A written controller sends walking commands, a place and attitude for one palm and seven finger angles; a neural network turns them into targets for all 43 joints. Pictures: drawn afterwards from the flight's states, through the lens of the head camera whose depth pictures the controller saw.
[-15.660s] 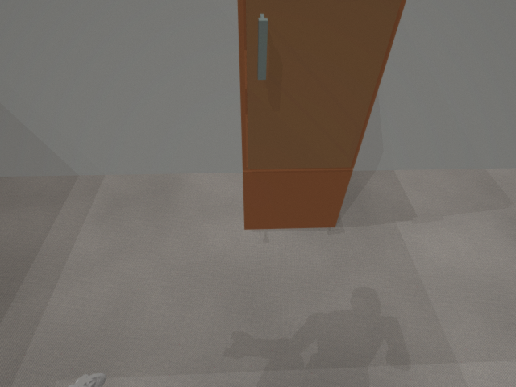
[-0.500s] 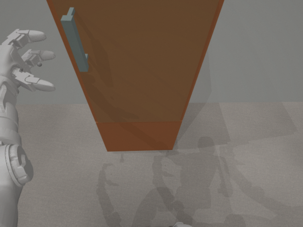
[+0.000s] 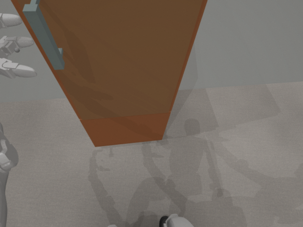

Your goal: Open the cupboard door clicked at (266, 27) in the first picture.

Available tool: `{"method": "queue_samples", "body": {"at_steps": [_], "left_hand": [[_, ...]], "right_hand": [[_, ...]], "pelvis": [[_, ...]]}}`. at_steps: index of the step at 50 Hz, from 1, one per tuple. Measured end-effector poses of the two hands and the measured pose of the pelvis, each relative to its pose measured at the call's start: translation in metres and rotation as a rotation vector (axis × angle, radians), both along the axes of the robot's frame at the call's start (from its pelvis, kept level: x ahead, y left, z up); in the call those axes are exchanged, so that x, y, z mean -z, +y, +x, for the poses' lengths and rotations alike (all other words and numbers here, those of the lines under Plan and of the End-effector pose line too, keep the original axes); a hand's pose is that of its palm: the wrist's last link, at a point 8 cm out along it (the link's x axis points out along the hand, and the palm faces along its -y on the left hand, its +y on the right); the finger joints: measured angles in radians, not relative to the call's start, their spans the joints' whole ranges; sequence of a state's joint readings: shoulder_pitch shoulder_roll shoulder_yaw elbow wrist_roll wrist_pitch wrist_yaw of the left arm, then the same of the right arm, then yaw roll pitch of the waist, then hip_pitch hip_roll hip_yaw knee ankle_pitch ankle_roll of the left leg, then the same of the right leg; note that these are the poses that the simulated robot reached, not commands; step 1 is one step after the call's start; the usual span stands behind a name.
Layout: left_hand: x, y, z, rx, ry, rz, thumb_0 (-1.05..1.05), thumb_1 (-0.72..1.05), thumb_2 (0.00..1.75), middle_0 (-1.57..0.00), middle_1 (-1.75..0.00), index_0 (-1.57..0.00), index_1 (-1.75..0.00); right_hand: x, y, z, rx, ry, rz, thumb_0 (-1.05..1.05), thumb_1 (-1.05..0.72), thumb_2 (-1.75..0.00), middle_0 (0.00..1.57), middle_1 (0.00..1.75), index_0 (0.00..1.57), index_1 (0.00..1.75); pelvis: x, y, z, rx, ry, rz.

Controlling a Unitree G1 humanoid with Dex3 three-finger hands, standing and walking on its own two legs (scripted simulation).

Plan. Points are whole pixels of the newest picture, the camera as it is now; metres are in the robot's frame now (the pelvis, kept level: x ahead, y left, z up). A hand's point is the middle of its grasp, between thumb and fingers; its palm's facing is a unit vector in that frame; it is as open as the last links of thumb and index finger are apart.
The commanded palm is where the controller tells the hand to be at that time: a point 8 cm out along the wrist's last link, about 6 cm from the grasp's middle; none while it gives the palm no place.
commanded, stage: move the hooked fingers beside the handle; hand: left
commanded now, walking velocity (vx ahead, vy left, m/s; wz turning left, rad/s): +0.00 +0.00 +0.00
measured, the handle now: (48, 35) +0.55 +0.20 +0.15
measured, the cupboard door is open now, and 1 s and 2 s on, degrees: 0 0 0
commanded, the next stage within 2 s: slide the fingers in behind the handle in 0.78 s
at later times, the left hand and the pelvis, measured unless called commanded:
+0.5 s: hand (12, 58) +0.49 +0.27 +0.15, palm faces +0.03 -1.00 -0.02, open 14.0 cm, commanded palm +0.47 +0.31 +0.15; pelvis +0.00 +0.00 +0.00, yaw +1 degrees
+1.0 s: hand (14, 53) +0.50 +0.26 +0.15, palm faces +0.00 -1.00 -0.01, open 14.0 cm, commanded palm +0.47 +0.31 +0.15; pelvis +0.00 +0.00 +0.00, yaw +1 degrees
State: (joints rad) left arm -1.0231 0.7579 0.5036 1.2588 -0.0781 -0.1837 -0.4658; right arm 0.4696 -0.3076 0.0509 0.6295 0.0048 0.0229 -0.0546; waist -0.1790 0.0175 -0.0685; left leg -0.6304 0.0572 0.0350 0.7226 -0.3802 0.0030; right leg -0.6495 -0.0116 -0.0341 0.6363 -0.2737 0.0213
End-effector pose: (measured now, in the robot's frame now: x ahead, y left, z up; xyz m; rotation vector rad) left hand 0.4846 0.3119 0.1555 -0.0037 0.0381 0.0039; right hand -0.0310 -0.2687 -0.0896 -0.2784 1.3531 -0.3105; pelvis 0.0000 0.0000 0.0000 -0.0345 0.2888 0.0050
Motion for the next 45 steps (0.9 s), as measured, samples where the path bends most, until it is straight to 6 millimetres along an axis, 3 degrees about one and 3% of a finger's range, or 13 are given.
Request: {"method": "queue_samples", "body": {"at_steps": [10,15,23,30,38,45], "left_hand": [[0.0,0.014,-0.012,-0.034,-0.056,0.022,-0.02,-0.5,0.3,-0.3,-1.2,-0.3,-1.2],[-0.005,0.011,-0.019,-0.008,-0.052,0.01,-0.02,-0.5,0.3,-0.3,-1.2,-0.3,-1.2],[0.007,0.008,-0.022,-0.025,0.007,0.016,-0.02,-0.5,0.3,-0.3,-1.2,-0.3,-1.2],[-0.004,0.002,-0.017,-0.014,-0.06,0.007,-0.02,-0.5,0.3,-0.3,-1.2,-0.3,-1.2],[0.004,0.005,-0.011,-0.023,0.021,0.01,-0.02,-0.5,0.3,-0.3,-1.2,-0.3,-1.2],[-0.003,0.007,-0.011,-0.014,-0.064,0.016,-0.02,-0.5,0.3,-0.3,-1.2,-0.3,-1.2]], "right_hand": [[0.001,0.001,0.029,-0.016,-0.036,0.018,0.01,-0.9,-0.9,0.21,0.3,0.21,0.3],[0.003,0.0,0.054,-0.052,-0.088,0.022,0.01,-0.9,-0.9,0.21,0.3,0.21,0.3],[0.003,-0.002,0.079,-0.102,-0.162,0.013,0.01,-0.9,-0.9,0.21,0.3,0.21,0.3],[0.005,-0.002,0.067,-0.09,-0.14,0.009,0.01,-0.9,-0.9,0.21,0.3,0.21,0.3],[0.006,-0.002,0.033,-0.046,-0.075,0.008,0.01,-0.9,-0.9,0.21,0.3,0.21,0.3],[0.003,-0.001,0.006,-0.012,-0.004,0.004,0.01,-0.9,-0.9,0.21,0.3,0.21,0.3]], "pelvis": [[-0.001,-0.001,0.009,-0.003,-0.01,-0.005],[-0.001,-0.001,0.011,-0.016,-0.022,-0.007],[0.0,-0.002,0.005,-0.027,-0.026,-0.004],[0.002,-0.004,0.001,-0.028,-0.025,-0.005],[0.003,-0.003,-0.003,-0.019,-0.013,-0.003],[0.003,-0.002,-0.003,-0.008,-0.007,-0.005]]}}
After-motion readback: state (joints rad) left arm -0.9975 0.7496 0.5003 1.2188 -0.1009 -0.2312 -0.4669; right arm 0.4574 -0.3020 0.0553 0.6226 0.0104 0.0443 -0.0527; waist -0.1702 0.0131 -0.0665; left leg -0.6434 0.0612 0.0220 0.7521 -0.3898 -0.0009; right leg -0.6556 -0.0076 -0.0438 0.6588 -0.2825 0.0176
